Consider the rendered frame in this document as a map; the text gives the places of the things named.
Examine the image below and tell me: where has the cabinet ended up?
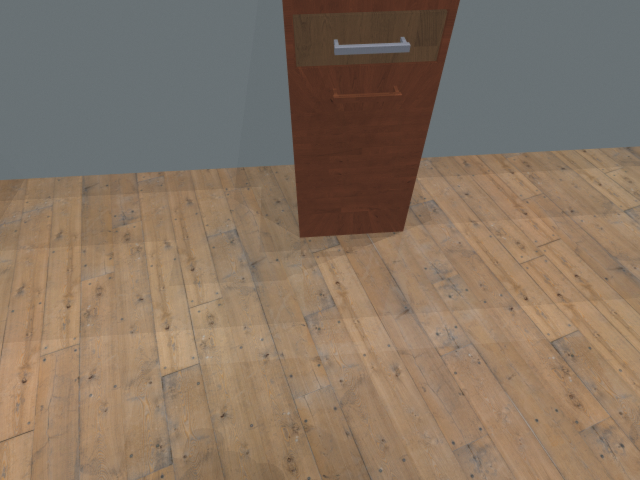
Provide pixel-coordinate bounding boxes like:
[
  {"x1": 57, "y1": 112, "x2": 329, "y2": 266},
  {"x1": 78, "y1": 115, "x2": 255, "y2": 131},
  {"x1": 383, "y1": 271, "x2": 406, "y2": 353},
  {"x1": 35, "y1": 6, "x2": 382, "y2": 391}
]
[{"x1": 282, "y1": 0, "x2": 460, "y2": 238}]

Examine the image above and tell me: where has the drawer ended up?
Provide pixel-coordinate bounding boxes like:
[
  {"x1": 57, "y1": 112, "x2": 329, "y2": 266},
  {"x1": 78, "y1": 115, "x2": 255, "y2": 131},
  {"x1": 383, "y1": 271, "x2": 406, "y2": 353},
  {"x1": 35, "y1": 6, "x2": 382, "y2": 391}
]
[{"x1": 293, "y1": 9, "x2": 448, "y2": 67}]

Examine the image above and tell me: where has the handle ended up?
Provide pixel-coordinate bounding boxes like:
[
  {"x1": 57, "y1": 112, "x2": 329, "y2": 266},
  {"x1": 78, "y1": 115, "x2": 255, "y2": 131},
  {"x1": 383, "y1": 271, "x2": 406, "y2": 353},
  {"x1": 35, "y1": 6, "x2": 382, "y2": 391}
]
[
  {"x1": 334, "y1": 37, "x2": 411, "y2": 55},
  {"x1": 333, "y1": 92, "x2": 402, "y2": 104}
]

